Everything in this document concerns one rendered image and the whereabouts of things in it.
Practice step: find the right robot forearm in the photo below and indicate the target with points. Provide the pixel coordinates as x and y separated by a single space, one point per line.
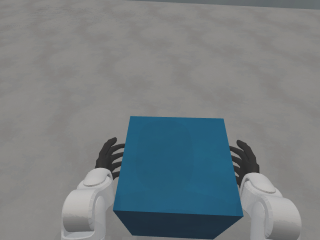
273 217

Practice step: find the left robot forearm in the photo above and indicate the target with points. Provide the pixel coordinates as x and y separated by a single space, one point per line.
83 214

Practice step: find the carton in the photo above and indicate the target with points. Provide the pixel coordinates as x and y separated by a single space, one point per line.
177 178

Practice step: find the left robot hand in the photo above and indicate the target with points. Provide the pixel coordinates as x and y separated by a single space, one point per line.
106 158

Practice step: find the right robot hand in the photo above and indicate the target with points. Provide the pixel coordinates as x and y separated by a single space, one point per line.
247 163

